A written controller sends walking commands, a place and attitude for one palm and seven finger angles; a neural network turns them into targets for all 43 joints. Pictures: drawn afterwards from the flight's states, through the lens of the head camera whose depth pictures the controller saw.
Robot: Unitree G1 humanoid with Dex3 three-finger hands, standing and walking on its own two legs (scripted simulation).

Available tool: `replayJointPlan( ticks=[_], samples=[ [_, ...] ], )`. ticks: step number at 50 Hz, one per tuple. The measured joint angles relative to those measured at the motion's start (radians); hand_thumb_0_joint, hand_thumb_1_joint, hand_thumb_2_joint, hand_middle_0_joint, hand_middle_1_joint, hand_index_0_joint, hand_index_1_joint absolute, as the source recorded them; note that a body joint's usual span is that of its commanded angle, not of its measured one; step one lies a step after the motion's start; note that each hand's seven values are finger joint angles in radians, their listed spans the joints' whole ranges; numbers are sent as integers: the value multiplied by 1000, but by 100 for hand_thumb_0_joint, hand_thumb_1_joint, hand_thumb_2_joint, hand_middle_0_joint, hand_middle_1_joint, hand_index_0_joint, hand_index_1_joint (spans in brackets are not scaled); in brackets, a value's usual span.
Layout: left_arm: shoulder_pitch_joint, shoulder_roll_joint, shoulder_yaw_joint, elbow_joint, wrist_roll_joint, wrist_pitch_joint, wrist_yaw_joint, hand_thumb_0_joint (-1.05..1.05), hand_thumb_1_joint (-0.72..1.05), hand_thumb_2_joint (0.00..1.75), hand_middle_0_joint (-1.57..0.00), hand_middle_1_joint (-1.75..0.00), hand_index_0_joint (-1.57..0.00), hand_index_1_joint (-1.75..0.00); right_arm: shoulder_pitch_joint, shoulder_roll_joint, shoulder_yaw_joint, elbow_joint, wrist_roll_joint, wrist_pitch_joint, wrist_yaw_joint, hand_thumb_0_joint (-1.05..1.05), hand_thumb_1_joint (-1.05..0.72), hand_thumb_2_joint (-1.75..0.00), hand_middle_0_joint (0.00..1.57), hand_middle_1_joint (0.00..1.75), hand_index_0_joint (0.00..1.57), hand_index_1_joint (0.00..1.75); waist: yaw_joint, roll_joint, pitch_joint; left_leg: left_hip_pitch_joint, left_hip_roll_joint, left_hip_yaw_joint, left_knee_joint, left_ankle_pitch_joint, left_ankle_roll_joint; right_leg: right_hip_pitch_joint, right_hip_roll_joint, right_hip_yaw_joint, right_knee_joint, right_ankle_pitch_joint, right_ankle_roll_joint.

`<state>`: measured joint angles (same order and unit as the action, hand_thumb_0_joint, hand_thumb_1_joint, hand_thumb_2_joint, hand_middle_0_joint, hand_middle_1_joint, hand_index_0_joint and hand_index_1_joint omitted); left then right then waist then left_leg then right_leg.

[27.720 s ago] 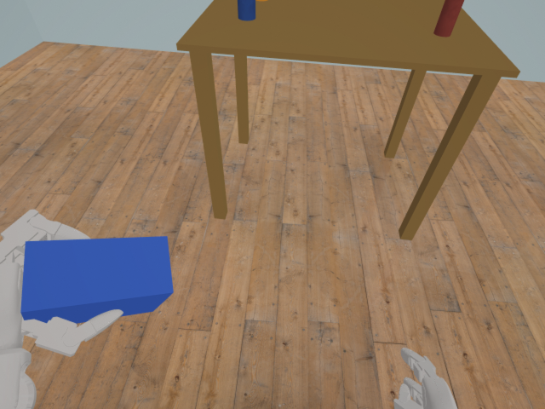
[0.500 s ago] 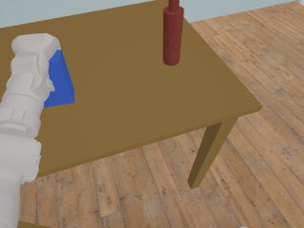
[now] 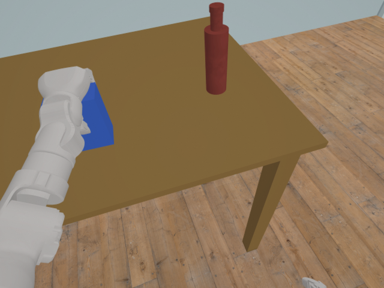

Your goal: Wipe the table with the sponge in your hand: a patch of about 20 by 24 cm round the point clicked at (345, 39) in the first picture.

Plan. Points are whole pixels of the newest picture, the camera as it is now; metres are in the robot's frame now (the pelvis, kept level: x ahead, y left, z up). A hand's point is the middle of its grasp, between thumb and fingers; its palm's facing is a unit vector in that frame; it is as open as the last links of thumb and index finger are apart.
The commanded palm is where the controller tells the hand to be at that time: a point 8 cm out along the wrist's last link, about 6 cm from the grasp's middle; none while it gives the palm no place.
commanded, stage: wipe back along the middle lane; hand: left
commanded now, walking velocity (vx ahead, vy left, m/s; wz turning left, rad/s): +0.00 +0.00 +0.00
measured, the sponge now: (85, 126) +0.43 +0.27 +0.11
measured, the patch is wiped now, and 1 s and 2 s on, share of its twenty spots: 0.35 0.65 0.80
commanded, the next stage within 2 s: slide across to the third lane in 1.22 s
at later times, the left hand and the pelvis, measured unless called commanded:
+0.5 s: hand (70, 121) +0.39 +0.27 +0.17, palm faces +0.03 +0.02 -1.00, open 10.5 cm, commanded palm +0.35 +0.26 +0.20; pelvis -0.01 +0.00 +0.00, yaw +0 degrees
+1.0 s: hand (67, 137) +0.34 +0.26 +0.17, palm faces +0.10 -0.02 -0.99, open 10.5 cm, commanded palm +0.29 +0.24 +0.19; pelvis -0.01 +0.00 +0.00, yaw +0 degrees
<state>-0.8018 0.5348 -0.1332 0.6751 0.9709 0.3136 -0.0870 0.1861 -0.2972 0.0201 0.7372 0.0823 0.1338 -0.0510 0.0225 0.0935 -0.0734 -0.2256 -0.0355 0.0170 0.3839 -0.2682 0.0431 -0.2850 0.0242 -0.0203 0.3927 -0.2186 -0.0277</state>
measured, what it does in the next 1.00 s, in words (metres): stands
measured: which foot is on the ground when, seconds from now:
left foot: down 0.00-1.00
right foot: down 0.00-1.00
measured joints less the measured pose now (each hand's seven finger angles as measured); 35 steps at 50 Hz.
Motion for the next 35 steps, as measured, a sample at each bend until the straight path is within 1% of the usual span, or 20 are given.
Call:
replayJointPlan(
  ticks=[5, 9, 13, 19, 22, 29, 35],
  samples=[
    [4, -6, -20, -10, 10, 52, -29, 0, -52, 104, -67, -135, -68, -135, -61, 5, 16, -24, 1, 0, -9, 1, -91, -90, 20, 30, 20, 30, 5, -8, 2, 11, -1, -5, 1, 4, -2, 11, -1, -5, 5, 0, -3],
    [21, -1, -35, -37, 16, 57, -54, 0, -52, 104, -67, -135, -68, -135, -85, 6, 22, -52, 1, -4, -18, 1, -91, -90, 20, 30, 20, 30, 10, -13, 2, 16, -1, -7, 9, 2, -3, 16, -1, -8, 14, -3, -4],
    [41, 1, -42, -68, 15, 47, -66, 0, -52, 104, -67, -135, -68, -136, -90, 5, 25, -68, 0, -6, -23, 1, -91, -90, 20, 30, 20, 30, 17, -20, 2, 17, -1, -9, 18, -1, -5, 18, -2, -10, 23, -7, -5],
    [71, -7, -60, -130, 19, 58, -60, 0, -52, 104, -66, -136, -67, -136, -72, 2, 23, -68, -1, -6, -17, 1, -91, -90, 20, 30, 20, 30, 28, -20, 5, 16, -3, -12, 28, -4, -5, 17, -5, -13, 32, -11, -6],
    [114, -8, -43, -178, 7, 62, -48, 0, -52, 104, -66, -136, -67, -136, -63, 2, 25, -64, -2, -3, -13, 1, -91, -90, 20, 30, 20, 30, 30, -12, 5, 19, -3, -7, 29, -7, -3, 19, -4, -8, 34, -12, -4],
    [187, -15, -40, -274, -7, 113, -30, 0, -51, 104, -65, -137, -66, -137, -53, 5, 33, -49, 2, 1, -4, 1, -91, -90, 20, 30, 20, 30, 34, 1, 9, 34, -5, 1, 28, -10, 0, 30, -5, 0, 39, -15, 0],
    [242, -20, -39, -353, -13, 155, -31, -1, -51, 104, -65, -137, -66, -138, -68, 4, 41, -54, 4, -2, 4, 1, -91, -90, 20, 30, 20, 30, 37, 9, 11, 46, -6, 6, 29, -12, 3, 38, -6, 6, 44, -18, 3]
  ],
)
